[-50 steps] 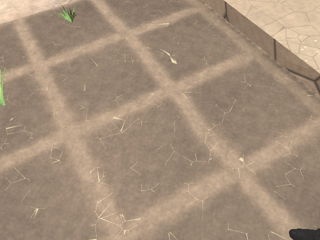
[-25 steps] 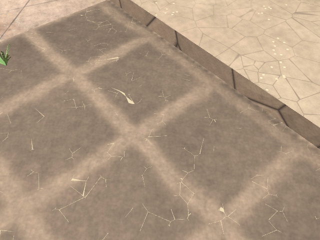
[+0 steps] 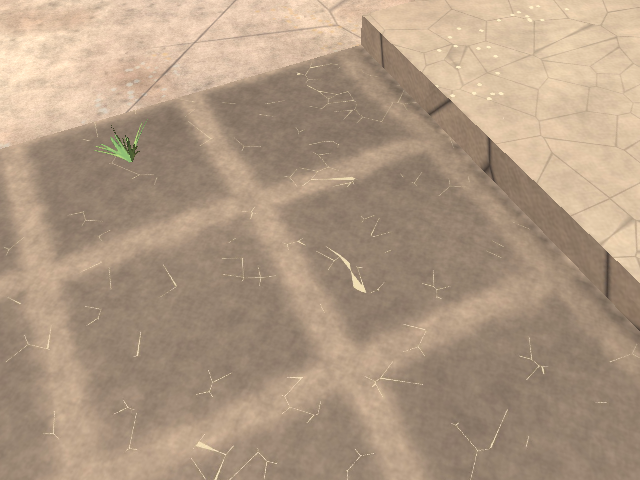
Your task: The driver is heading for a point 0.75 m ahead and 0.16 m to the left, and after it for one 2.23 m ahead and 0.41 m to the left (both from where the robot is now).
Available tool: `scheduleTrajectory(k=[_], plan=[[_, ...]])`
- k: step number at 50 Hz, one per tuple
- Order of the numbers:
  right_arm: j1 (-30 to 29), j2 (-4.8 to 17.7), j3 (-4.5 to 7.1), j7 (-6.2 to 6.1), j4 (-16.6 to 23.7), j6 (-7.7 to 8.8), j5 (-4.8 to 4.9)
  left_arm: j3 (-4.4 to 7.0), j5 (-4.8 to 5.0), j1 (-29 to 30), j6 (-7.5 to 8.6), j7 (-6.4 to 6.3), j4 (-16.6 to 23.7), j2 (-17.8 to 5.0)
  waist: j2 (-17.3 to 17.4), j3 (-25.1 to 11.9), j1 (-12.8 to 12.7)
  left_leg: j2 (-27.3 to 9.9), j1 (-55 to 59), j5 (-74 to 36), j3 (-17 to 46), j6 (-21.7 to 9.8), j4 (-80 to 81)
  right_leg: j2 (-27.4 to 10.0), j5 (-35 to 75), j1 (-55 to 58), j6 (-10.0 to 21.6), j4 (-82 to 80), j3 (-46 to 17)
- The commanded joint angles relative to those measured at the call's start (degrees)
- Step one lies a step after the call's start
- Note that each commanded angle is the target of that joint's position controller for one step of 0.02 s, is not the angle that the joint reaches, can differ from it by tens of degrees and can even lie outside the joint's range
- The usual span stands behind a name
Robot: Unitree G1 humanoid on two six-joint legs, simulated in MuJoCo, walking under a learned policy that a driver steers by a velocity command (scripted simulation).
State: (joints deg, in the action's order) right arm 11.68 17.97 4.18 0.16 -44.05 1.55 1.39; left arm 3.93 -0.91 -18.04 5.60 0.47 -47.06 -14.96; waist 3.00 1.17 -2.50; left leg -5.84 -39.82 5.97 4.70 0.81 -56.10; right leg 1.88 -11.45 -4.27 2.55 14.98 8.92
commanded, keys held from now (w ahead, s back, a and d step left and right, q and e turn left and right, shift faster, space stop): w+q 0.50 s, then w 0.50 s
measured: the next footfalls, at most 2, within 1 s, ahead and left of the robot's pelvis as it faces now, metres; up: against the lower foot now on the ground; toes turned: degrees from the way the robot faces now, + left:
left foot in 0.24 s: +0.29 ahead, +0.15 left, +0.00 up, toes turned +11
right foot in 0.74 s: +0.62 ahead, +0.04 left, +0.00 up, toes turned +23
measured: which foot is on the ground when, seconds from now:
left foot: up 0.00-0.22, down 0.24-0.76, up 0.78-1.00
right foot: down 0.00-0.26, up 0.28-0.72, down 0.74-1.00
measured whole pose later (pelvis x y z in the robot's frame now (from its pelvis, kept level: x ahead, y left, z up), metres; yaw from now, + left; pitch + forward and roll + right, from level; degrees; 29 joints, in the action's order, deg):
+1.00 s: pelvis +0.56 +0.11 +0.00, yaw +23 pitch +1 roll -1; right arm 11.8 16.7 3.1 -0.1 -39.8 3.1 0.2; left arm 2.5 0.1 -19.5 5.2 1.2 -47.9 -14.7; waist 2.6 0.9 -3.0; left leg -5.1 -36.1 11.7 2.7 0.0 -54.1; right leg 3.5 -10.1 -8.7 3.5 17.3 1.1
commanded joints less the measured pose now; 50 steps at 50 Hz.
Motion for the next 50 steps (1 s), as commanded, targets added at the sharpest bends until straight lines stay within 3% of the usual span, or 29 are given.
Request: scheduleTrajectory(k=[1,5,8,10,11,12,13,14,15,16,17,18,19,22,24,28,31,33,35,36,37,38,39,40,41,42,43,45,50], plan=[[-1.57,0.81,-0.16,0.98,3.76,0.60,-0.18,1.76,0.18,5.08,0.91,-0.74,3.82,-8.25,-5.75,1.91,1.27,-1.09,1.10,-8.77,-0.61,-0.19,8.35,-15.21,15.58,-2.16,7.14,-8.21,-3.90],[-9.21,0.07,-0.78,2.39,7.37,0.63,-0.23,2.45,1.07,1.04,-0.37,-1.08,1.63,-10.27,-4.62,4.43,-1.71,-0.44,-0.56,-8.19,-4.01,-1.93,16.49,-17.52,16.91,4.41,6.57,-6.97,-0.90],[-10.97,1.11,-0.41,3.26,9.70,0.47,-0.23,2.97,1.95,0.40,-1.71,-1.20,0.69,-11.75,-5.69,4.15,-1.08,1.45,0.58,-1.25,-6.98,-4.27,19.39,-18.91,27.81,9.86,5.17,-2.00,1.09],[-7.00,3.22,0.77,3.36,9.82,0.09,-0.31,3.45,2.39,1.38,-2.51,-1.62,0.94,-13.55,-8.06,0.12,2.08,5.49,8.60,4.88,-10.58,-6.62,19.28,-18.65,47.49,11.15,3.82,6.99,2.74],[-0.39,5.27,2.04,3.15,8.43,-0.05,-0.15,3.51,2.56,2.20,-3.01,-1.81,1.12,-13.99,-7.98,-3.55,6.04,8.10,17.31,5.28,-11.82,-8.26,21.00,-17.47,52.92,9.59,2.77,16.39,3.89],[9.23,8.77,4.04,2.30,5.92,-0.31,-0.04,3.01,2.54,2.45,-3.03,-2.03,1.40,-13.05,-6.15,-8.50,10.98,9.68,32.70,1.65,-10.19,-10.59,24.68,-15.06,47.54,1.99,0.58,29.82,5.01],[14.24,14.75,5.62,0.96,4.73,-0.82,0.18,1.30,0.36,0.04,-2.36,-1.91,3.33,-7.57,5.40,-13.04,10.07,-2.53,50.91,1.59,10.47,-16.09,25.87,-9.71,12.86,-18.20,-2.57,49.91,5.02],[11.57,16.80,5.19,1.37,7.12,0.23,-0.04,-0.43,0.37,-1.53,-0.17,-1.15,5.86,-3.98,11.68,-21.37,5.99,-13.59,62.10,10.95,42.73,-26.63,36.03,1.38,-23.37,-35.25,-4.54,64.85,-7.62],[11.64,11.32,3.68,1.82,7.25,0.98,-0.29,0.83,2.51,5.34,1.51,-0.29,6.87,-9.45,3.69,-19.23,9.76,-12.63,61.14,12.55,38.96,-23.35,39.38,-2.17,-20.09,-41.44,-3.36,66.34,-14.89],[9.82,9.12,3.03,1.80,6.92,1.57,-0.41,0.71,3.46,8.20,2.42,0.01,8.05,-9.51,2.39,-11.86,8.71,-10.56,53.97,9.59,30.30,-21.02,39.38,-4.44,-15.19,-42.92,-2.06,62.89,-13.94],[6.01,7.76,2.58,1.72,7.25,1.80,-0.33,0.61,2.30,8.24,2.74,-0.46,7.43,-8.71,-2.50,-7.48,5.77,-7.79,45.33,4.18,23.96,-18.82,39.44,-6.93,-11.12,-39.98,-1.93,57.41,-13.77],[2.94,5.78,1.96,1.50,8.04,1.89,-0.63,1.13,0.98,7.83,2.40,-0.80,6.92,-9.49,-1.95,-5.29,3.78,-5.89,38.93,-1.95,19.57,-17.76,40.17,-8.38,-8.65,-36.11,-2.35,52.90,-13.76],[1.38,5.14,1.60,1.23,9.00,1.88,-1.20,1.36,0.65,6.71,1.66,-0.66,6.69,-9.61,-0.84,-4.61,2.21,-4.69,34.74,-5.21,17.74,-17.63,41.48,-8.98,-6.94,-32.82,-2.81,51.33,-13.97],[2.04,6.62,2.02,0.35,8.78,2.24,-0.94,0.97,-0.03,6.99,0.06,-0.77,7.13,-7.53,-1.02,-3.55,1.41,-3.00,28.63,-12.31,13.44,-18.21,43.19,-8.24,-3.14,-30.81,-5.50,44.34,-12.42],[3.70,7.73,2.35,-0.42,8.08,2.11,-0.71,0.41,-0.10,11.41,-0.19,-0.85,8.47,-6.27,-0.66,-2.03,2.73,-1.31,26.86,-11.88,11.04,-16.91,43.32,-7.13,3.62,-31.40,-6.78,36.12,-11.96],[6.78,7.32,2.10,-0.98,6.43,1.71,-0.47,-0.63,0.67,18.49,0.44,0.25,9.65,-4.61,1.70,-1.27,6.27,0.63,25.58,-3.97,8.43,-13.60,42.75,-4.27,17.72,-25.70,-6.80,20.35,-10.96],[9.79,7.06,1.91,-0.85,4.50,1.67,-0.27,-0.40,1.19,21.30,1.13,1.13,10.67,-5.99,2.10,-0.17,7.61,-2.11,30.16,-1.67,11.39,-13.26,40.30,-4.04,17.76,-25.88,-5.15,16.04,-11.89],[10.43,7.11,1.95,-0.92,3.78,1.43,-0.42,0.04,1.14,21.11,1.53,1.51,11.01,-7.25,2.80,0.26,7.08,-4.22,34.28,-3.18,13.92,-12.70,37.78,-3.87,13.39,-26.14,-3.38,14.06,-12.10],[9.64,7.37,2.09,-0.95,3.49,1.00,-0.54,0.55,1.13,17.71,1.86,1.50,10.39,-8.24,4.30,-0.05,4.93,-4.91,36.47,-9.63,14.87,-11.65,34.51,-3.08,8.64,-22.38,-1.26,12.42,-10.74],[8.85,6.53,1.76,-0.92,3.72,0.87,-0.58,1.35,0.83,12.54,2.04,1.23,8.86,-9.45,3.85,-2.68,2.16,-2.53,36.43,-17.46,13.35,-10.46,29.06,-1.97,8.85,-15.23,0.38,10.47,-9.40],[8.42,4.53,0.86,-0.82,4.49,0.88,-1.05,2.14,0.12,4.67,2.27,0.96,7.59,-11.67,1.51,-9.83,-1.45,0.63,32.17,-17.10,10.44,-8.60,17.27,-7.00,10.82,-2.13,3.59,12.60,-13.91],[15.12,1.21,-0.31,-0.85,5.03,1.48,-0.74,3.49,-0.51,-3.31,2.04,0.80,6.28,-16.69,-10.76,-19.50,-1.25,8.27,14.33,-0.25,4.60,-4.12,-3.11,-18.96,5.94,19.82,12.01,12.52,-33.70],[16.68,1.67,-0.63,-0.86,4.79,2.05,0.04,3.24,1.16,-6.93,1.42,1.50,3.86,-14.53,-20.60,-20.99,-1.74,11.44,1.12,26.80,4.24,-2.33,-14.53,-24.45,-10.46,25.17,16.02,3.09,-52.75],[10.95,6.57,0.52,-0.74,5.31,2.30,0.71,1.96,2.13,-4.05,1.18,1.47,4.44,-10.51,-12.90,-11.91,-2.87,7.99,-4.81,24.24,6.13,-2.71,-18.79,-23.18,-19.78,18.98,13.42,0.94,-49.56],[5.54,6.89,0.53,-0.68,6.61,2.38,0.45,1.29,1.52,-0.32,0.64,1.21,5.25,-8.88,-8.47,-6.25,-2.37,5.28,-5.21,19.60,3.56,-2.96,-18.17,-20.90,-17.62,11.62,11.22,0.29,-41.89],[2.74,6.13,0.43,-0.52,7.40,2.53,-0.40,0.70,0.92,2.37,0.30,1.16,5.38,-7.74,-6.33,-1.75,-1.00,3.25,-4.26,16.01,1.87,-2.85,-14.59,-18.47,-11.84,4.31,10.78,-1.39,-36.28],[2.60,5.55,0.66,-0.43,7.38,2.51,-1.02,0.21,0.45,3.97,0.37,1.06,5.48,-6.58,-6.99,-0.68,0.58,1.26,-1.59,13.19,1.73,-2.73,-10.87,-16.54,-6.92,0.12,10.12,-2.56,-32.62],[4.73,3.38,0.34,-0.24,6.52,2.23,-0.83,-0.04,0.45,4.51,0.59,0.98,5.11,-6.19,-8.84,-1.14,2.15,0.15,2.47,10.97,0.51,-2.12,-7.12,-14.12,0.18,-3.48,9.98,-4.56,-27.49],[-1.89,0.94,-0.72,-0.20,8.31,2.44,-1.33,0.74,1.33,2.01,0.45,0.26,3.05,-9.44,-6.85,-0.26,0.78,-0.59,1.14,-0.48,-1.76,-0.02,8.12,-12.99,12.67,-3.40,10.38,-7.03,-18.93]])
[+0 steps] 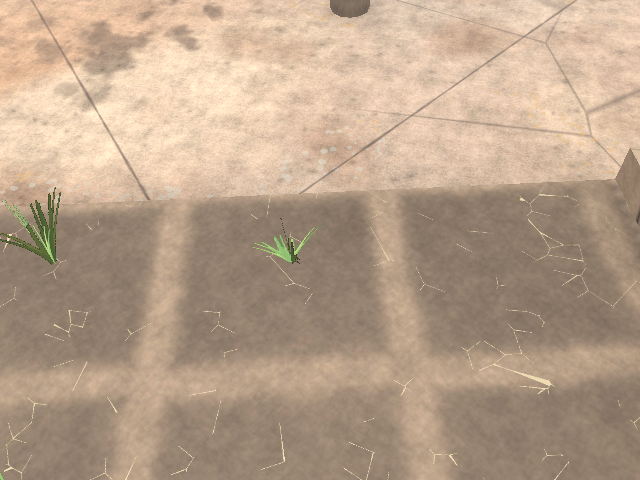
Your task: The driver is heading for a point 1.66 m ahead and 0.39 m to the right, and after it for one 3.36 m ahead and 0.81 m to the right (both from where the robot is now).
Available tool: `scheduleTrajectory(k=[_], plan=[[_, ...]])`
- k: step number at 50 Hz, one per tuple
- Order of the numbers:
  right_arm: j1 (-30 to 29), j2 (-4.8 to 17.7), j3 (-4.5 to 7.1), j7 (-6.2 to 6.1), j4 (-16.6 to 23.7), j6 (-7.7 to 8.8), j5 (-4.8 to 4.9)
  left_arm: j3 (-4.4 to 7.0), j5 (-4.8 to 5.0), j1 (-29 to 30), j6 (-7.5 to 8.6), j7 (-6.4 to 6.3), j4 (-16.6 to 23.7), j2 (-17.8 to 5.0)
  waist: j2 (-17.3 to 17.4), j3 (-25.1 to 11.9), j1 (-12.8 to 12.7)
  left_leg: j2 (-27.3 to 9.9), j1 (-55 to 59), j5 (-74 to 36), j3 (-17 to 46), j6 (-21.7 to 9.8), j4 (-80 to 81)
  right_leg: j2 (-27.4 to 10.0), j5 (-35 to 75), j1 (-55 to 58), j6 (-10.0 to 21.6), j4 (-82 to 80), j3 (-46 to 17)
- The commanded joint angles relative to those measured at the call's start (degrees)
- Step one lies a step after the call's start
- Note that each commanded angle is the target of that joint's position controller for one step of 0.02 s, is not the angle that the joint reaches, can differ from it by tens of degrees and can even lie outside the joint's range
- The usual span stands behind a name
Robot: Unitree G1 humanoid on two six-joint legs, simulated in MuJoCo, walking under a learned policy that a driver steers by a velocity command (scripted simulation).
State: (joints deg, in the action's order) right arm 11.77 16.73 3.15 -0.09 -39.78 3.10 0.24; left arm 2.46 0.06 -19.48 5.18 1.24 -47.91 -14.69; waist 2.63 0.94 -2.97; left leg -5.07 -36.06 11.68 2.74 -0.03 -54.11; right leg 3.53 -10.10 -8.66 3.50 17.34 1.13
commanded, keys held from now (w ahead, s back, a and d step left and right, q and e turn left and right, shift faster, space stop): w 0.14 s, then w+e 0.82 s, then w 0.04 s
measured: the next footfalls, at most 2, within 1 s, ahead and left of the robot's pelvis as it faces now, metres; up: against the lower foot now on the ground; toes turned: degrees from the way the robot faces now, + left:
left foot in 0.26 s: +0.32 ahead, +0.16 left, +0.00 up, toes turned -1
right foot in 0.78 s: +0.55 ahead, -0.15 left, +0.00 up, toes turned -21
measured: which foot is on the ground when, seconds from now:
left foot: up 0.00-0.24, down 0.26-0.78, up 0.80-1.00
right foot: down 0.00-0.26, up 0.28-0.76, down 0.78-1.00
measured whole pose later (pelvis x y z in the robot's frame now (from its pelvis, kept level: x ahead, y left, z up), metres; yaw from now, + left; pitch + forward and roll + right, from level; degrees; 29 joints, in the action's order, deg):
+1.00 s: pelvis +0.53 -0.06 +0.00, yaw -26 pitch +1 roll +0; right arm 6.6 17.4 3.4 0.1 -42.1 5.9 -0.5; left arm 4.0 0.5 -17.4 2.5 0.8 -41.5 -15.9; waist 1.4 2.9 -2.1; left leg -5.4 -34.0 16.4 3.5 2.0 -58.1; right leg 5.9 -9.5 -13.6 5.8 22.0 -2.7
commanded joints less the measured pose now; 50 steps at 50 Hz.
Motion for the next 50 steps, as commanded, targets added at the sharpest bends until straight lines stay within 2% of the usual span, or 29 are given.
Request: scheduleTrajectory(k=[1,5,8,10,11,12,13,14,15,16,18,20,22,25,29,32,34,36,37,38,39,40,41,42,43,44,45,47,50], plan=[[-3.79,1.75,0.12,0.24,4.37,1.08,-0.11,2.22,0.53,2.74,0.68,-0.61,3.48,-9.97,-6.49,0.21,0.58,-0.96,-1.69,-9.30,-0.30,0.91,9.81,-13.95,12.31,1.06,8.82,-9.40,-9.51],[-10.90,1.25,-0.23,1.23,6.06,1.69,0.58,2.25,1.13,-1.84,-0.12,-0.78,1.17,-10.86,-6.25,1.65,-2.24,1.09,1.64,-16.19,-1.94,0.82,19.74,-14.22,12.42,3.03,7.80,-8.50,-7.22],[-14.55,1.95,-0.05,2.12,7.71,2.15,0.81,2.33,1.37,-4.13,-1.15,-0.96,-0.39,-11.10,-6.46,2.94,-2.55,1.98,1.14,-12.81,-1.51,-0.64,23.61,-16.69,14.48,7.90,7.12,-5.83,-8.93],[-12.90,3.34,0.51,2.42,7.70,2.60,0.69,2.67,1.46,-3.95,-1.87,-1.31,-0.86,-12.04,-7.17,2.16,-0.44,3.04,4.97,-8.74,-1.44,-1.88,25.99,-17.64,19.22,9.94,6.15,-2.37,-10.46],[-8.93,4.65,1.19,2.28,6.73,2.81,0.51,2.86,1.53,-2.73,-2.12,-1.46,-0.69,-12.82,-7.58,0.01,2.29,4.33,11.39,-7.84,-2.46,-2.85,27.66,-16.80,26.28,9.42,5.35,1.89,-9.95],[-1.09,7.12,2.49,1.80,4.43,2.88,0.20,2.53,1.37,-1.99,-2.19,-1.52,-0.40,-12.16,-6.73,-5.15,6.31,4.70,23.52,-9.20,-3.09,-4.43,28.64,-14.01,30.94,6.40,3.87,10.42,-8.06],[9.33,10.97,3.72,1.08,2.69,2.78,-0.83,1.31,0.25,-0.93,-1.89,-1.47,1.28,-9.15,-3.16,-13.99,10.80,-3.84,41.42,-11.51,4.77,-7.89,25.15,-10.72,20.45,-4.31,1.67,25.86,-6.00],[13.03,15.32,4.64,0.81,1.76,2.07,-1.38,-0.67,0.32,-8.35,-0.87,-1.38,2.32,-2.38,11.73,-22.29,8.09,-18.52,60.65,-2.84,28.85,-15.72,28.61,-1.76,-14.11,-26.16,-2.35,46.43,-2.16],[14.07,10.30,3.46,0.79,1.68,1.74,-0.79,0.40,1.61,-7.02,-0.14,-1.15,1.30,-7.30,10.61,-23.58,9.98,-19.10,58.88,5.79,36.90,-16.42,33.67,-2.99,-23.14,-31.92,-2.50,54.35,-8.70],[10.57,7.72,2.51,0.60,1.44,1.70,-0.38,1.58,2.74,-2.26,-0.01,-1.02,2.71,-10.58,7.28,-14.01,9.69,-17.19,51.88,6.67,28.08,-14.01,35.15,-5.63,-19.13,-35.85,-2.42,56.69,-8.36],[3.80,4.83,1.59,0.75,1.18,1.97,-0.58,1.81,1.77,2.53,-0.42,-1.23,3.73,-9.47,3.12,-5.21,6.51,-12.71,37.48,0.94,16.50,-11.82,39.34,-9.48,-11.04,-33.28,-2.72,52.57,-6.58],[0.20,3.14,1.31,1.00,0.62,2.93,-1.00,1.94,1.76,0.38,-2.08,-1.31,3.07,-7.27,4.21,-2.52,3.27,-10.46,29.38,-4.09,9.30,-11.12,43.58,-11.24,-7.17,-27.58,-3.19,49.87,-6.99],[-0.84,3.76,1.74,0.95,-0.48,3.73,-0.92,1.80,1.65,0.78,-3.31,-1.37,3.59,-5.44,2.81,-0.70,2.10,-10.55,26.40,-9.17,4.45,-11.70,46.02,-11.67,-4.76,-27.61,-3.95,48.12,-7.06],[-0.11,5.31,2.38,0.33,-2.21,3.88,-1.25,1.84,1.20,4.27,-3.72,-1.17,5.23,-4.95,0.92,0.76,2.29,-10.06,27.58,-13.63,-1.83,-11.50,47.12,-11.71,3.19,-30.83,-4.63,41.21,-7.57],[1.54,7.40,2.91,-0.40,-3.74,3.19,-0.82,1.10,1.08,11.58,-3.07,0.46,7.51,-3.56,-0.36,2.60,4.90,-8.87,29.29,-14.80,-9.09,-9.79,47.60,-10.64,13.25,-28.56,-3.75,27.63,-3.51],[4.37,8.87,3.48,-0.57,-5.40,2.19,0.02,0.90,1.09,16.73,-3.14,1.37,10.08,-3.66,-0.90,4.23,6.75,-10.68,34.96,-15.51,-11.00,-9.12,46.38,-10.14,11.88,-29.99,-2.31,22.10,-1.65],[5.29,9.72,3.87,-0.59,-6.25,1.28,0.69,1.11,1.07,18.54,-3.26,1.90,11.66,-4.39,-0.47,4.59,6.79,-11.86,39.30,-19.50,-12.03,-8.24,43.77,-9.32,7.67,-30.65,-0.88,20.05,-0.20],[4.58,11.28,4.32,-0.81,-6.31,0.42,1.17,1.88,0.95,17.19,-3.50,2.20,12.50,-5.82,1.14,2.44,4.92,-12.07,41.75,-35.63,-13.70,-6.94,37.43,-6.37,1.65,-26.01,1.20,19.35,2.89],[4.03,12.02,4.51,-0.98,-6.15,-0.06,1.40,2.69,0.98,13.68,-3.70,2.15,12.06,-7.17,2.13,-0.25,2.63,-11.62,41.91,-45.22,-14.60,-6.18,31.23,-4.00,-1.17,-20.58,2.49,19.47,4.75],[2.97,12.00,4.40,-1.12,-5.90,-0.57,1.65,4.15,1.20,5.92,-3.79,1.86,10.23,-9.38,1.51,-4.29,-2.00,-9.82,39.36,-49.38,-16.29,-4.69,20.54,-1.11,0.32,-10.08,4.32,16.50,6.05],[3.61,10.46,3.67,-1.38,-5.40,-0.44,1.00,6.34,1.35,-4.16,-4.20,0.92,7.50,-13.64,-1.42,-9.59,-6.42,-7.41,28.76,-40.07,-16.83,-2.16,5.34,-1.43,2.78,7.02,6.83,14.57,1.54],[8.52,2.51,1.12,-0.73,-2.16,0.77,-1.63,7.83,2.04,-5.08,-4.23,0.04,7.18,-21.21,-17.70,-13.39,-1.07,2.55,1.55,9.23,-15.16,2.15,-16.75,-16.84,-2.89,27.39,16.85,11.37,-28.46],[4.87,3.95,0.66,-0.06,-1.35,3.14,-0.15,6.57,1.51,-5.68,-3.20,0.36,9.65,-18.43,-13.75,-23.02,-3.14,7.56,-6.82,23.12,-0.17,2.16,-26.13,-23.16,-11.70,32.99,22.02,0.70,-49.90],[-1.37,7.72,1.64,0.56,0.30,4.56,2.26,5.33,0.92,-4.25,-2.32,0.59,9.27,-14.33,-9.40,-16.09,-4.83,4.27,-12.22,18.36,2.54,0.54,-26.14,-21.86,-8.99,29.44,18.43,-1.16,-42.65],[-2.84,7.03,1.24,0.47,0.81,5.32,2.18,4.84,1.02,-1.64,-1.79,0.50,9.34,-12.60,-6.57,-10.86,-2.89,1.81,-11.51,13.58,2.27,-0.62,-21.63,-19.50,-5.14,21.95,16.34,-0.67,-35.54],[-2.92,7.13,1.43,0.03,0.14,5.47,0.62,4.18,1.06,2.53,-1.70,0.39,9.94,-10.50,-3.63,-6.86,-0.24,-0.16,-7.95,10.52,2.18,-0.49,-16.20,-17.22,1.08,13.53,14.60,-0.80,-29.71],[-2.01,7.92,1.96,-0.13,-0.28,4.97,-0.24,3.53,0.44,5.36,-1.62,0.10,10.99,-8.80,-4.62,-5.61,1.95,-1.47,-3.29,8.40,2.60,-0.23,-12.71,-15.65,6.51,7.50,13.93,-1.75,-25.95],[-0.68,7.23,2.10,0.04,-0.42,3.62,-0.82,3.51,0.20,6.85,-1.59,-0.30,11.94,-9.00,-4.67,-4.45,3.76,-1.50,0.62,6.74,2.03,1.11,-8.25,-14.22,11.46,1.56,14.16,-3.78,-23.25],[-3.57,4.47,1.11,0.09,0.28,2.51,-1.11,3.87,0.46,5.10,-1.44,-1.42,11.07,-10.64,-4.56,-2.27,3.23,-0.71,1.00,-0.95,0.10,3.49,1.68,-12.40,15.76,-3.28,13.34,-5.20,-17.21]])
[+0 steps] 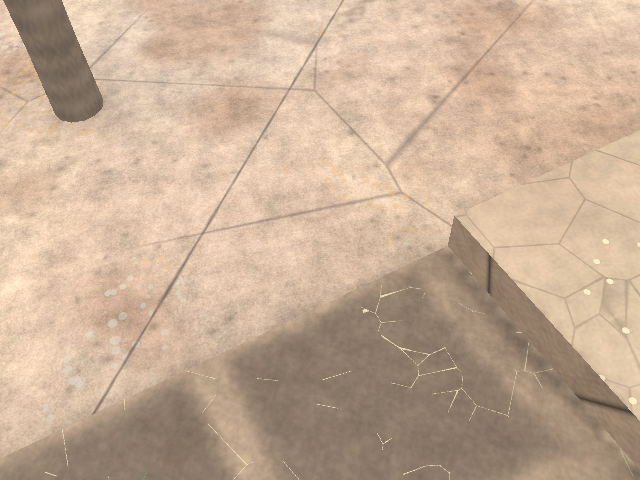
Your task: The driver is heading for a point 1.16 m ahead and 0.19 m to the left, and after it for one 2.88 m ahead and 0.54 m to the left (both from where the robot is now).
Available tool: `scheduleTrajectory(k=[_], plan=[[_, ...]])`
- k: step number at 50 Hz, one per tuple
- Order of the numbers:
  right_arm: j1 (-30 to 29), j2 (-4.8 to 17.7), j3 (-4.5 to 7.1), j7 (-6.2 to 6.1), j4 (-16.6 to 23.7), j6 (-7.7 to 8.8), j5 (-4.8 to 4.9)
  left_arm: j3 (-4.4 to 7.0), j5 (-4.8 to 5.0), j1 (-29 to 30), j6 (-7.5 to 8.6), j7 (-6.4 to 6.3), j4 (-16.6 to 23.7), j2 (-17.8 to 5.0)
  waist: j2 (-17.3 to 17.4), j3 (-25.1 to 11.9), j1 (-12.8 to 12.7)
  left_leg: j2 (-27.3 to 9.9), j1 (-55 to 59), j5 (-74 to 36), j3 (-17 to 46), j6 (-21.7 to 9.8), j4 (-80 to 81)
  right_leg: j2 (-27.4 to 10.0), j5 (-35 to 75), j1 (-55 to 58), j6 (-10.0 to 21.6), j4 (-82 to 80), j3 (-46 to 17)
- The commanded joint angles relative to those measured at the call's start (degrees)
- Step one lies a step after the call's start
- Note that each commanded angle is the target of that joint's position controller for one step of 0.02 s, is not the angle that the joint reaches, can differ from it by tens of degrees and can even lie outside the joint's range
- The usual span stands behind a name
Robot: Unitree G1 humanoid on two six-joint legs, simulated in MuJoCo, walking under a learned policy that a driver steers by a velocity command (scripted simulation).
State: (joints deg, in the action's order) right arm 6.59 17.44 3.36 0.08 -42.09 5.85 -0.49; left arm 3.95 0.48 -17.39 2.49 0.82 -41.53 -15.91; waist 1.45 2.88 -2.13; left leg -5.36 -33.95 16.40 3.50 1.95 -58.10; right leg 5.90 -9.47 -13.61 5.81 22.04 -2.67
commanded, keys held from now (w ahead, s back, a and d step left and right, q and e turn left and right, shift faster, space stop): w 0.66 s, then w+q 0.34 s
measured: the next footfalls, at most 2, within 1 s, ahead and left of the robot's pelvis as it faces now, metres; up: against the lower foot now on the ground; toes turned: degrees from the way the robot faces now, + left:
left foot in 0.28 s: +0.34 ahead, +0.15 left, +0.00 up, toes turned -4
right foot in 0.80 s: +0.62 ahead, -0.11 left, +0.00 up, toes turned -3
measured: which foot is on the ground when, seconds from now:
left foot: up 0.00-0.26, down 0.28-0.80, up 0.82-1.00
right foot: down 0.00-0.30, up 0.32-0.78, down 0.80-1.00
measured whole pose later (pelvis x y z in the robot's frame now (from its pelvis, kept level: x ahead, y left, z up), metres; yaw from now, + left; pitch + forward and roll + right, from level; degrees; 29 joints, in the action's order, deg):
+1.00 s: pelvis +0.56 -0.01 +0.00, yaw +3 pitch +1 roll -1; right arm 15.3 18.2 3.9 0.0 -46.3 1.7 1.7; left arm 3.4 -0.6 -14.5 5.4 1.0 -45.3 -14.8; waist 2.9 1.6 -0.9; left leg -4.8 -32.4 17.2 3.0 -0.3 -63.1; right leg 0.8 -10.1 -11.6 2.1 20.7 6.8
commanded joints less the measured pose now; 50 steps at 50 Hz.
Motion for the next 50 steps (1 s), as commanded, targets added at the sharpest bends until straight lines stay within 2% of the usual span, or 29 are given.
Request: scheduleTrajectory(k=[1,4,8,11,12,13,14,15,16,17,18,19,20,21,24,30,35,37,38,39,40,41,42,43,44,45,46,48,50], plan=[[-0.23,2.95,0.50,0.08,2.85,-0.28,-0.39,2.33,0.15,2.19,1.24,-1.26,4.21,-9.33,-3.93,-3.74,1.54,-0.10,-0.25,-10.47,-0.89,1.79,10.23,-13.64,14.40,0.89,9.90,-9.97,-11.39],[-5.92,1.82,-0.25,0.84,3.79,0.08,0.14,2.08,0.28,-0.64,1.19,-1.50,2.64,-9.07,-5.47,-2.51,-1.42,1.94,4.08,-22.49,-1.84,1.70,21.49,-11.93,8.33,-0.58,7.25,-10.10,-8.63],[-10.52,3.55,0.07,1.75,5.43,0.80,0.85,2.04,0.57,-4.49,1.01,-1.31,0.24,-9.38,-5.76,-0.51,-3.27,2.68,2.37,-21.85,-1.02,-0.37,27.57,-15.37,5.21,5.90,6.65,-7.48,-11.99],[-9.06,4.82,0.55,2.20,5.51,1.28,0.79,2.25,0.34,-5.01,0.37,-1.55,-0.81,-9.85,-7.32,-0.28,-1.88,3.24,2.90,-15.14,-1.40,-2.95,29.80,-18.03,11.07,11.64,5.47,-3.92,-14.42],[-6.46,5.44,0.90,2.16,4.91,1.43,0.76,2.30,0.36,-4.30,0.13,-1.58,-0.82,-9.98,-7.90,-1.15,-0.25,4.11,6.38,-13.44,-2.55,-4.04,30.92,-17.66,16.63,12.28,4.72,-1.32,-14.10],[-0.74,6.85,1.80,1.89,3.22,1.60,0.51,1.98,0.26,-3.55,-0.04,-1.59,-0.68,-9.25,-7.36,-4.53,2.80,5.36,14.32,-13.95,-3.91,-5.66,32.42,-15.14,25.11,11.96,3.48,4.98,-12.09],[7.76,9.31,2.69,1.61,1.67,1.78,-0.12,1.07,-0.27,-3.11,-0.10,-1.59,0.15,-7.28,-5.13,-12.04,6.61,0.34,28.37,-16.32,0.72,-8.85,29.92,-12.03,23.76,6.51,1.60,17.26,-9.28],[15.43,14.32,3.97,1.46,0.50,1.54,-0.80,-0.21,-0.22,-9.30,0.60,-1.61,0.99,-3.48,6.97,-21.49,6.43,-11.92,50.01,-11.09,21.53,-16.96,30.52,-4.02,4.88,-11.91,-2.82,38.18,-4.20],[18.22,11.87,3.56,2.10,-1.49,0.99,0.77,-0.56,0.65,-10.81,1.33,-1.47,0.69,-3.70,16.19,-23.46,6.75,-17.17,55.52,3.49,40.30,-21.12,40.04,-0.66,-23.20,-24.93,-4.38,49.17,-5.45],[14.95,8.02,2.36,2.02,-0.93,0.74,1.72,0.62,1.57,-5.38,1.71,-1.27,1.26,-8.70,8.67,-14.32,7.64,-15.80,49.37,11.92,36.10,-18.38,41.78,-4.39,-20.70,-30.90,-3.97,53.45,-7.22],[11.27,6.34,1.73,1.71,-0.12,0.24,1.14,0.63,1.55,-0.19,1.94,-1.17,2.50,-9.03,4.13,-8.73,7.05,-13.49,41.85,10.07,28.14,-16.19,42.44,-7.30,-15.75,-31.24,-3.62,52.46,-4.82],[8.57,5.16,1.14,1.71,0.05,-0.07,0.45,0.57,0.71,2.48,2.04,-1.10,3.17,-8.25,1.72,-4.19,5.61,-10.93,34.44,4.41,22.56,-15.54,44.24,-9.30,-12.11,-30.05,-3.74,48.60,-3.28],[6.85,3.99,0.65,1.66,0.26,0.01,-0.08,0.86,-0.03,2.46,1.91,-1.10,3.05,-7.86,2.44,-2.97,3.96,-9.02,30.08,-0.60,18.91,-14.89,45.53,-11.20,-9.28,-27.34,-3.92,44.81,-3.24],[6.17,3.80,0.50,1.64,0.24,0.09,-0.34,0.76,-0.01,1.23,1.67,-0.99,2.62,-6.82,3.63,-2.86,2.85,-7.67,27.37,-4.41,16.35,-14.73,46.78,-11.94,-7.85,-24.50,-4.28,42.88,-2.83],[7.08,5.43,0.94,1.36,-0.93,0.53,0.49,0.13,-0.24,1.50,1.09,-1.09,2.64,-4.51,3.48,-2.66,2.11,-6.87,25.17,-13.71,10.62,-15.96,49.31,-12.81,-4.68,-24.17,-5.82,36.57,-1.20],[11.47,7.83,1.39,0.52,-3.46,-0.51,1.37,-1.15,-0.11,12.57,2.06,-0.28,5.08,-2.32,1.99,-0.95,5.91,-3.93,26.18,-19.50,1.95,-13.58,50.09,-11.05,12.90,-21.18,-6.88,14.98,1.58],[16.42,8.68,1.57,0.21,-6.24,-2.17,1.83,-1.03,0.31,19.47,2.86,1.14,7.58,-3.52,1.87,0.96,7.38,-7.43,33.26,-21.38,4.49,-13.03,46.02,-9.16,10.73,-21.11,-5.31,7.71,1.28],[16.33,9.63,1.94,-0.19,-6.63,-2.94,1.94,-0.45,0.21,17.11,3.30,1.40,7.14,-5.04,2.86,-0.24,5.13,-8.41,35.27,-26.09,6.23,-12.10,42.33,-8.02,6.64,-16.71,-4.11,5.67,1.35],[15.03,10.26,2.08,-0.28,-6.40,-3.24,2.02,0.28,0.09,12.61,3.53,1.25,5.97,-6.44,3.19,-2.67,2.15,-7.26,34.61,-32.89,5.56,-11.19,37.47,-6.76,5.81,-9.69,-3.02,3.78,2.50],[14.68,8.90,1.53,-0.28,-6.06,-3.26,1.70,1.63,-0.29,4.54,3.67,0.79,3.65,-9.12,2.29,-8.46,-1.76,-4.15,30.84,-35.09,3.56,-9.52,28.11,-7.31,7.29,3.28,-1.23,3.97,2.56],[13.97,5.17,0.11,-0.17,-4.11,-2.95,0.34,2.81,-1.35,-5.93,3.52,0.14,2.22,-13.27,-3.25,-17.95,-5.92,-0.17,19.55,-21.21,1.04,-7.16,10.82,-18.09,8.32,20.89,2.72,6.96,-8.16],[22.28,-1.17,-1.68,0.21,-3.32,-1.70,1.06,3.47,-1.38,-8.10,2.87,0.20,0.95,-16.65,-18.56,-25.90,-2.09,8.31,-1.54,15.25,-0.85,-3.86,-8.06,-31.07,-2.09,38.14,11.48,2.00,-32.84],[18.77,5.58,-0.13,0.29,-4.20,-1.11,2.48,2.17,-0.75,-8.22,2.54,0.12,1.23,-10.65,-12.89,-23.29,-4.86,5.66,-7.61,17.04,4.58,-3.75,-14.33,-29.65,-11.78,35.19,10.45,-2.43,-35.58],[13.73,8.09,0.84,0.23,-2.54,-0.95,3.31,1.41,-0.42,-4.57,2.54,-0.12,1.22,-8.44,-10.70,-14.24,-4.65,3.21,-10.91,12.00,3.40,-3.84,-15.40,-27.65,-11.20,28.27,7.85,-3.99,-26.51],[11.25,7.50,0.87,-0.07,-2.05,-1.12,2.90,0.94,-0.61,-0.73,2.62,-0.14,1.30,-7.09,-7.48,-10.00,-2.99,0.90,-9.25,7.12,2.27,-3.50,-13.66,-25.34,-6.57,20.87,6.47,-5.64,-20.44],[10.20,6.78,1.17,-0.19,-1.73,-1.49,2.23,0.53,-0.77,2.12,2.80,0.04,1.12,-5.43,-6.97,-6.47,-1.33,-0.44,-7.31,4.28,2.32,-3.12,-10.85,-23.44,-1.98,14.66,5.80,-7.53,-15.66],[11.42,5.69,1.33,-0.13,-1.99,-2.29,2.29,0.30,-1.16,3.94,3.22,0.10,0.92,-4.37,-7.75,-5.01,0.57,-1.69,-3.94,2.14,2.72,-2.88,-9.29,-22.08,1.02,10.19,5.20,-9.49,-11.46],[12.43,3.16,1.16,-0.11,-1.87,-3.81,2.37,0.62,-1.18,5.67,3.96,0.16,0.10,-4.36,-7.31,-3.34,2.32,-2.42,-1.49,0.73,2.37,-2.28,-6.90,-21.87,5.38,5.63,5.49,-12.48,-6.51],[10.27,2.25,1.10,-0.20,-0.37,-4.72,1.85,1.25,-1.21,6.05,4.48,-0.11,-0.85,-5.81,-5.88,-1.50,2.84,-2.83,-3.54,-3.03,2.64,-1.64,-3.49,-22.23,8.45,4.23,5.86,-14.38,-2.41]])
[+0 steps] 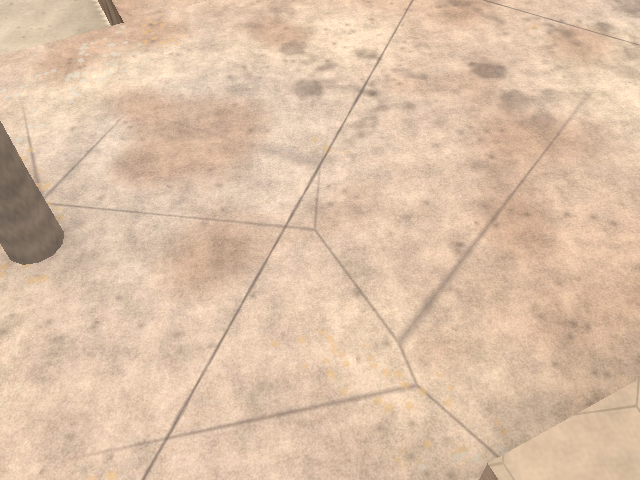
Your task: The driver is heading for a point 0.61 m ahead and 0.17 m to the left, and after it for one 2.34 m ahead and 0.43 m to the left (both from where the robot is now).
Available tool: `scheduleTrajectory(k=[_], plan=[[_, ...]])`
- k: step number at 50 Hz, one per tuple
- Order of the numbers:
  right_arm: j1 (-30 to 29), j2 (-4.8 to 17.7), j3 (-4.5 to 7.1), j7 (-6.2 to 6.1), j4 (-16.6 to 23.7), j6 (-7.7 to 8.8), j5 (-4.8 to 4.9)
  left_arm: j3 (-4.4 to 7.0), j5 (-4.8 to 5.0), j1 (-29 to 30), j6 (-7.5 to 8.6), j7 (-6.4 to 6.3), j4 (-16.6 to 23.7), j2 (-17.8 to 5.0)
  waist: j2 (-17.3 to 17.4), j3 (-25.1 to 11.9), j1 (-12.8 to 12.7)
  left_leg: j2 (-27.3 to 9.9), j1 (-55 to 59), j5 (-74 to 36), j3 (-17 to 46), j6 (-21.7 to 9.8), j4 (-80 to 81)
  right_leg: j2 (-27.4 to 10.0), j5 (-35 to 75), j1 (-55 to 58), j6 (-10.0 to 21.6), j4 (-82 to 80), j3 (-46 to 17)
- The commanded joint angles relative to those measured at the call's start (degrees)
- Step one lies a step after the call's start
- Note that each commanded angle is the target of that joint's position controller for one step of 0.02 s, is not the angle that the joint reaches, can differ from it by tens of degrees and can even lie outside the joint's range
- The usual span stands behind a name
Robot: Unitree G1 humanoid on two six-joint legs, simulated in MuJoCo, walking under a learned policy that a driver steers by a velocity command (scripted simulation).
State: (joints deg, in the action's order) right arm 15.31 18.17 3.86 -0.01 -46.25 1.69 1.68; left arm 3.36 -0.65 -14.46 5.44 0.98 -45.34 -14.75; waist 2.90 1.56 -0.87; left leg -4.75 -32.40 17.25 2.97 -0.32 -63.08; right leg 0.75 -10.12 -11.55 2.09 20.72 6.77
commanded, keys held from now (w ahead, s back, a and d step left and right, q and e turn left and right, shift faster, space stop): w+q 0.58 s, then w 0.12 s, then w+e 0.30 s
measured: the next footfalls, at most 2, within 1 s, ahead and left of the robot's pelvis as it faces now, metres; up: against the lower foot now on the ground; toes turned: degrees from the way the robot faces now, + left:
left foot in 0.30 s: +0.30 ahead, +0.19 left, -0.02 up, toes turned +13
right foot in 0.78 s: +0.71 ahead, +0.10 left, -0.06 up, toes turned +29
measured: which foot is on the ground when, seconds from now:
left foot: up 0.00-0.28, down 0.30-0.78, up 0.80-1.00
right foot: down 0.00-0.36, up 0.38-0.76, down 0.78-1.00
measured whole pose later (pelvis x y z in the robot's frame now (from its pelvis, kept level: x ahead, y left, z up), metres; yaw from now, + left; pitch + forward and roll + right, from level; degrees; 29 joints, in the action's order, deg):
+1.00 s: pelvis +0.60 +0.15 -0.07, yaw +21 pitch +2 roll -1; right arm 11.5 14.7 3.9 -1.8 -42.5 4.4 -0.3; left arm 2.9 0.0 -17.5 4.1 1.4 -48.7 -13.6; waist 1.2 1.5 -2.4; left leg -2.0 -31.3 22.0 3.4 1.5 -59.5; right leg 6.5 -9.2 -18.8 2.9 26.3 -6.2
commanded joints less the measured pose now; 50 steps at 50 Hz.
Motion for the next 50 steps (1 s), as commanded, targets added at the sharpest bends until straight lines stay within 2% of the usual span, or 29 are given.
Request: scheduleTrajectory(k=[1,5,7,12,15,16,17,18,19,20,22,24,25,27,30,32,33,36,38,39,40,41,42,43,44,45,46,47,50], plan=[[0.16,1.62,0.69,0.01,4.51,-0.65,-0.53,2.16,-0.20,2.97,1.59,-0.52,2.52,-7.77,-6.74,0.62,1.48,-3.52,-5.87,-7.22,3.49,0.84,4.82,-16.72,10.89,2.12,9.45,-13.53,-9.58],[-3.98,0.55,0.40,1.75,5.75,0.39,-1.01,3.02,-0.52,2.05,1.30,-1.60,1.53,-10.06,-4.93,-0.55,0.17,-2.30,-1.07,-22.98,-0.28,0.37,14.85,-14.99,16.22,3.37,8.14,-11.92,-0.65],[-6.80,1.44,0.74,2.25,6.69,0.47,-0.48,3.08,0.33,1.44,1.13,-1.74,1.17,-9.84,-4.14,1.34,-0.75,-1.90,-1.82,-26.41,-0.92,-0.50,19.93,-14.27,14.38,4.71,7.24,-10.31,2.06],[-12.51,2.16,1.10,3.68,10.31,0.37,-0.55,4.57,1.82,-1.68,-0.65,-2.13,-0.57,-11.96,-5.40,3.94,-2.13,-2.02,-7.59,-17.48,-1.63,-3.34,25.89,-19.37,16.30,16.43,5.18,-4.13,1.82],[-6.68,5.05,2.94,3.88,9.62,-0.60,-0.48,5.37,2.94,-1.31,-1.85,-1.84,-0.34,-14.12,-5.62,-0.21,1.10,3.50,6.18,-11.78,-7.44,-5.38,29.92,-17.53,32.43,16.16,3.21,9.26,4.80],[-2.14,7.34,4.69,3.30,7.16,-0.44,-0.19,4.61,3.11,-5.32,-2.46,-1.62,0.15,-11.01,-2.23,-4.65,1.43,8.24,17.18,-10.19,-10.25,-6.45,31.91,-12.85,35.69,12.02,1.55,20.34,7.80],[4.72,7.75,5.97,2.85,5.30,-0.51,0.40,4.08,3.14,-4.09,-2.43,-1.61,0.54,-10.96,-1.36,-8.57,6.82,7.92,33.43,-12.70,-6.72,-9.24,35.49,-10.33,29.47,-0.40,-2.17,34.71,8.85],[9.52,11.08,6.87,2.33,4.04,-0.73,-0.23,3.53,2.61,1.28,-1.08,-1.35,3.60,-9.85,9.07,-9.06,10.49,-0.79,48.46,-8.69,10.78,-15.48,40.51,-3.91,1.72,-21.30,-5.64,56.60,6.61],[10.06,11.14,5.83,2.57,3.66,0.25,-0.88,2.79,2.32,4.97,0.91,-1.17,6.14,-9.08,11.61,-12.97,9.66,-6.56,50.81,-12.19,23.82,-17.52,43.76,-1.33,-22.77,-27.73,-3.80,64.03,-3.22],[9.11,10.18,5.17,2.75,3.94,1.00,-1.04,2.61,2.27,9.20,1.81,-1.18,7.69,-9.26,4.68,-11.91,9.55,-7.36,46.30,-10.96,25.06,-15.97,45.82,-3.11,-24.10,-27.47,-0.96,60.18,-8.22],[3.99,7.50,4.07,2.69,4.43,2.28,-0.71,2.47,1.89,12.00,2.35,-1.75,8.15,-7.85,-1.54,-4.52,5.92,-6.06,37.24,-16.58,23.22,-14.89,47.26,-5.08,-19.10,-27.07,0.24,50.65,-9.67],[0.24,5.41,3.33,1.69,5.61,2.81,-0.91,2.51,1.28,10.12,2.33,-1.89,7.33,-7.18,-0.22,-2.54,3.29,-4.68,30.82,-19.46,22.72,-15.10,50.44,-5.83,-13.36,-23.34,-0.09,43.42,-10.42],[0.14,6.36,3.60,1.24,5.68,3.02,-0.82,2.29,1.10,9.00,2.38,-1.72,7.20,-6.67,1.57,-2.10,2.30,-5.94,29.40,-22.35,24.16,-16.40,50.99,-5.90,-11.88,-22.98,-0.72,40.18,-10.86],[2.14,6.64,3.77,0.21,5.06,3.46,-0.63,1.89,0.16,10.70,3.00,-1.14,7.24,-6.41,-0.20,-1.47,2.78,-6.78,27.23,-28.68,23.07,-17.33,51.37,-6.20,-7.56,-22.74,-1.88,35.24,-10.80],[6.34,5.43,3.42,-2.29,2.84,3.70,0.53,1.42,-0.37,17.44,5.41,0.00,8.38,-6.04,-1.29,2.21,5.06,-1.44,23.41,-19.64,16.35,-14.06,53.76,-4.53,15.50,-21.57,-1.95,14.48,-10.48],[5.96,4.48,3.28,-2.35,2.72,3.53,-0.22,0.49,-0.67,18.89,6.44,1.44,8.37,-3.32,0.87,3.24,6.52,2.11,13.87,-9.23,12.72,-11.38,54.30,-0.58,33.75,-9.02,-1.40,4.33,-7.78],[6.45,4.58,3.44,-2.27,2.15,3.76,-0.44,0.65,-0.33,18.21,6.45,1.89,8.44,-3.82,2.02,3.19,6.22,1.60,13.35,-6.21,12.85,-10.60,53.40,-0.67,37.87,-6.90,-1.02,3.32,-8.89],[7.50,3.49,3.85,-2.46,1.71,4.40,0.34,0.84,0.16,14.49,5.82,1.95,7.72,-5.91,1.76,3.69,4.05,-0.51,18.18,0.43,12.75,-8.68,45.67,-3.56,39.17,-8.11,-0.09,0.77,-12.53],[6.74,2.20,3.72,-2.24,1.68,3.96,-0.44,1.15,0.12,6.93,5.16,1.79,4.08,-6.68,-0.77,1.54,0.96,-0.52,21.80,-1.14,8.90,-6.99,37.22,-3.72,35.35,-5.82,0.00,0.52,-11.85],[6.88,0.59,3.30,-1.87,1.54,3.67,-1.05,1.66,0.27,0.64,4.85,1.70,1.43,-7.41,-3.03,-0.59,-1.62,0.99,20.11,-4.08,5.95,-5.56,28.09,-3.54,33.03,0.13,0.36,1.99,-10.94],[10.16,-2.88,2.35,-1.07,2.20,3.16,-2.77,2.17,-1.03,-5.64,4.14,1.49,-0.35,-9.98,-18.47,-8.08,-2.84,8.24,8.96,15.49,0.52,-1.03,4.34,-8.82,43.54,18.47,3.29,6.52,-15.54],[16.12,-2.37,1.73,-0.61,1.54,3.18,-1.86,1.65,-0.60,-8.29,3.12,1.58,-0.42,-8.78,-22.54,-12.59,-1.41,7.59,-2.83,19.01,3.70,0.70,-8.37,-14.41,43.06,29.55,9.39,10.67,-27.68],[15.94,0.56,1.88,-0.64,1.29,3.57,-2.27,1.74,1.04,-9.13,2.18,1.72,-0.12,-9.03,-19.06,-13.06,-2.12,6.40,-7.39,18.71,4.15,1.60,-13.18,-14.55,43.26,30.09,11.24,10.06,-30.54],[15.68,1.68,1.82,-0.69,3.14,3.96,0.60,3.88,2.55,-8.01,1.26,1.82,-0.85,-15.12,-18.28,-15.64,-0.61,5.36,-15.39,14.36,3.84,2.13,-18.95,-20.23,14.44,31.57,17.81,4.33,-44.82],[9.35,4.04,2.38,-1.52,3.77,3.93,0.05,3.01,1.78,-4.03,0.52,1.63,1.62,-11.57,-6.43,-12.67,-1.53,3.52,-15.03,7.95,3.54,1.56,-15.36,-17.75,-0.19,23.24,16.07,-2.42,-48.73],[7.54,3.89,2.27,-1.68,5.24,3.50,0.69,2.65,0.74,0.42,0.22,1.21,2.64,-11.42,-8.66,-10.90,1.00,2.14,-13.46,5.49,4.77,1.90,-15.20,-20.24,-3.37,16.19,18.30,-3.22,-52.17],[4.89,4.15,1.97,-1.88,5.93,2.96,-0.85,1.86,-0.24,3.36,0.27,1.08,3.80,-9.34,-5.72,-7.71,1.36,0.50,-10.27,5.42,4.84,2.30,-11.31,-18.32,-1.75,8.00,17.61,-4.60,-50.33],[2.73,4.76,2.25,-2.21,6.39,2.96,-2.07,1.65,0.11,4.22,0.23,0.69,3.60,-8.31,-6.22,-5.32,1.77,-0.41,-7.40,5.37,5.09,2.01,-4.95,-15.51,0.56,2.45,15.87,-5.18,-44.35],[-2.72,0.47,0.85,-1.90,7.27,3.64,-2.75,2.13,1.57,1.19,-0.64,-0.95,2.19,-9.58,-8.56,-4.90,0.65,1.49,3.54,1.78,1.40,1.97,15.25,-8.96,4.89,-5.80,12.49,-6.90,-32.14]])
Keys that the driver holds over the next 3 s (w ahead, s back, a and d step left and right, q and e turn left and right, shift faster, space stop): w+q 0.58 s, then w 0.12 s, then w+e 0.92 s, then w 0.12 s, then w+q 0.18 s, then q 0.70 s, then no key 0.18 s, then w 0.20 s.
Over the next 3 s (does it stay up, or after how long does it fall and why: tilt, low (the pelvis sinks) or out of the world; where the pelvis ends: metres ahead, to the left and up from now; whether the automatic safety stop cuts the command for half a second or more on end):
stays up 1.30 0.19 -0.07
